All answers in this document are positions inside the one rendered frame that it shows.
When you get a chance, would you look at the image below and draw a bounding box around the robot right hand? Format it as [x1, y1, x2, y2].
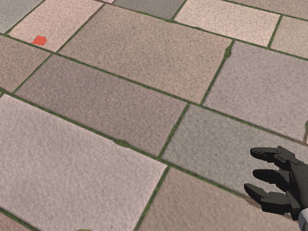
[244, 145, 308, 220]

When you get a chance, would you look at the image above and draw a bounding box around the robot right forearm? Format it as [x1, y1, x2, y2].
[298, 208, 308, 231]

